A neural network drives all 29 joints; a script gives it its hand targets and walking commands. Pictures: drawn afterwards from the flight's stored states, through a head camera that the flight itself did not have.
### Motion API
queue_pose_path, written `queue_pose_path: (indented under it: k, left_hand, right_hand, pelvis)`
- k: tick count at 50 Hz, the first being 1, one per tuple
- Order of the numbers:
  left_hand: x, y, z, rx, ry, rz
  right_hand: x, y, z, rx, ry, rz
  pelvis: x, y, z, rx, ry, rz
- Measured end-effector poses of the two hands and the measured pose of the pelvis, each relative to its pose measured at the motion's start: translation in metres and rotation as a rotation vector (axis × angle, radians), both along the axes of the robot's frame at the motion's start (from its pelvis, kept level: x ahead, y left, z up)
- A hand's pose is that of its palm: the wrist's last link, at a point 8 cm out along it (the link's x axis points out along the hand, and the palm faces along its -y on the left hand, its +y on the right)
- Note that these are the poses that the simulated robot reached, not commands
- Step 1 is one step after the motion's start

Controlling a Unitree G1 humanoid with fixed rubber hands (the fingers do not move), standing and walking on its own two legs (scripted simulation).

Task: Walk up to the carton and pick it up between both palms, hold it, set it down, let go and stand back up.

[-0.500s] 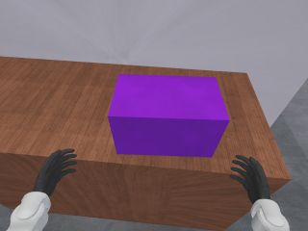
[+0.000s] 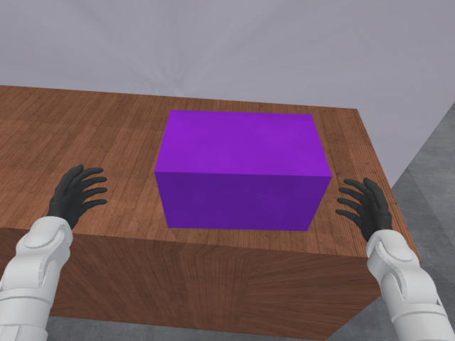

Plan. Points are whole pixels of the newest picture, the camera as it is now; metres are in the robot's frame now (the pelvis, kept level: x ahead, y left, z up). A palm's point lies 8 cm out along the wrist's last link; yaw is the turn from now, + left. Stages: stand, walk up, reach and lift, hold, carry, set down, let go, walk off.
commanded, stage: reach and lift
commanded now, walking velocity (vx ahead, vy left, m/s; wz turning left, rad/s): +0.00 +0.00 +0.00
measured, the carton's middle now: (239, 171) +0.47 -0.02 +0.03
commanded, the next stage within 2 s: none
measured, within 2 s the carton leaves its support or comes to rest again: neither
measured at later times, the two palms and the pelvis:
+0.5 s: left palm (73, 156) +0.39 +0.28 +0.14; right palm (376, 177) +0.37 -0.24 +0.12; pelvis +0.00 +0.00 +0.00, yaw +1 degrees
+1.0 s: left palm (81, 111) +0.45 +0.27 +0.19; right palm (377, 128) +0.44 -0.25 +0.18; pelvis +0.00 +0.00 -0.01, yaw +1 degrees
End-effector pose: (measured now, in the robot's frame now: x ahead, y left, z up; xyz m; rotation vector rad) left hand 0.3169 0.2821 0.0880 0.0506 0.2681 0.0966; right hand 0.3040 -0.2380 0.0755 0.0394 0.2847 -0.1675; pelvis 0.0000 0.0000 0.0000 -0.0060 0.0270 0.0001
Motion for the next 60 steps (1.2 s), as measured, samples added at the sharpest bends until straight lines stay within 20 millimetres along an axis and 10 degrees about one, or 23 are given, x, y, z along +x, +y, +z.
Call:
queue_pose_path:
  k: [45,60]
  left_hand:
    - [0.128,-0.013,0.1,-0.017,0.001,0.025]
    - [0.146,-0.019,0.092,0.007,-0.001,0.015]
  right_hand:
    - [0.118,-0.013,0.096,-0.013,-0.009,-0.004]
    - [0.14,-0.009,0.092,-0.027,-0.008,-0.018]
  pelvis:
    - [-0.005,0.001,-0.004,-0.008,0.12,0.007]
    - [-0.005,-0.002,-0.006,-0.012,0.182,0.021]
